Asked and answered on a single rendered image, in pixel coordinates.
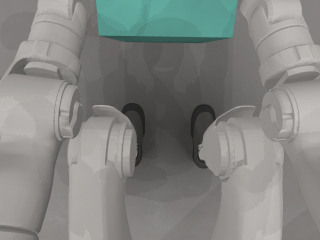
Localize robot right forearm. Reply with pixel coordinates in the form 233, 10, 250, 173
240, 0, 320, 90

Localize left robot upper arm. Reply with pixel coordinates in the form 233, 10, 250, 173
0, 73, 84, 240

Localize carton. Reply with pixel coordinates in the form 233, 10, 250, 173
96, 0, 238, 43

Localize robot left thigh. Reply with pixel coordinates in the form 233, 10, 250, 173
68, 116, 137, 240

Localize robot right shin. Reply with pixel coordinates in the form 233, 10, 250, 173
198, 105, 284, 172

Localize robot left forearm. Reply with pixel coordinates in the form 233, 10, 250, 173
0, 0, 95, 86

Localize right robot upper arm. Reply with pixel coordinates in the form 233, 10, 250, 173
259, 79, 320, 233

